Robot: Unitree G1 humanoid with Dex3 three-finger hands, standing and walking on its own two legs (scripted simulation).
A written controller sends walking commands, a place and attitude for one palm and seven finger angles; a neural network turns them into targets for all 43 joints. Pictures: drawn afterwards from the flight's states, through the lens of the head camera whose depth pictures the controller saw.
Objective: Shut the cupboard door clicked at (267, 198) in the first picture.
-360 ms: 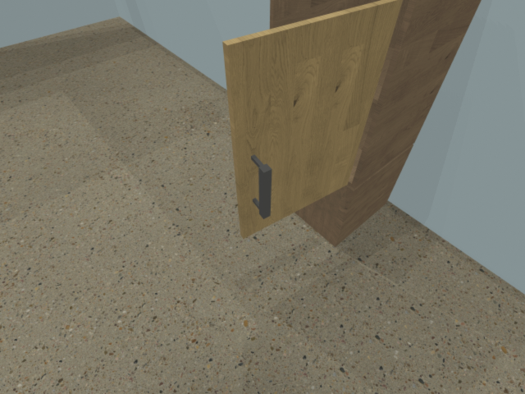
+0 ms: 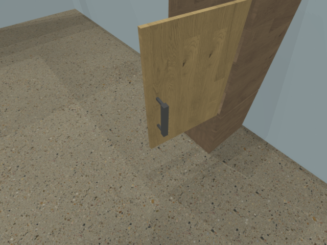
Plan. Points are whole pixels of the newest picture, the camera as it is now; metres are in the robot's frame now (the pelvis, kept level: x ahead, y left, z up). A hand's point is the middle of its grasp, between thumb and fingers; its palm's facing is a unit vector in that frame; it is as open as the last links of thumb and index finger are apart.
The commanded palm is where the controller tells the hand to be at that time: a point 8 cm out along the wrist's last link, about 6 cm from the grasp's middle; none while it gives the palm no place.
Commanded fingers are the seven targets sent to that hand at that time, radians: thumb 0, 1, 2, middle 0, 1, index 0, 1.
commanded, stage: look at it before walking up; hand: left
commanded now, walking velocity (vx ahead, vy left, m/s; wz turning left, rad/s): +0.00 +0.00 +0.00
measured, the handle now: (161, 117) +0.59 +0.04 -0.12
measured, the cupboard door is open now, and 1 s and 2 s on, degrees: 81 81 81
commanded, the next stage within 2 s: walk to a spot facing it in 0.48 s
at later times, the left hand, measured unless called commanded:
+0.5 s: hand out of the picture +0.06 +0.22 -0.17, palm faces -0.01 -0.96 -0.29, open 7.3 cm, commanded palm none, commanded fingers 0.00 0.90 0.90 -0.20 -0.30 -0.20 -0.30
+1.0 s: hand out of the picture +0.06 +0.17 -0.19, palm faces -0.13 -0.96 -0.26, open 7.3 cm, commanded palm none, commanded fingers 0.00 0.90 0.90 -0.20 -0.30 -0.20 -0.30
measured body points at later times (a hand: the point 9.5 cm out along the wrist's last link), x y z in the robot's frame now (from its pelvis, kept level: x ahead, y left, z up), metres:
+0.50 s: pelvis +0.01 -0.01 +0.00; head +0.03 -0.01 +0.45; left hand +0.07 +0.27 -0.14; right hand +0.06 -0.28 -0.15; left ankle -0.02 +0.10 -0.75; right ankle -0.04 -0.11 -0.75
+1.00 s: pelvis -0.02 -0.03 -0.03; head +0.02 -0.06 +0.42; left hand +0.07 +0.22 -0.17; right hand -0.02 -0.28 -0.19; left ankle -0.02 +0.10 -0.75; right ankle -0.04 -0.12 -0.75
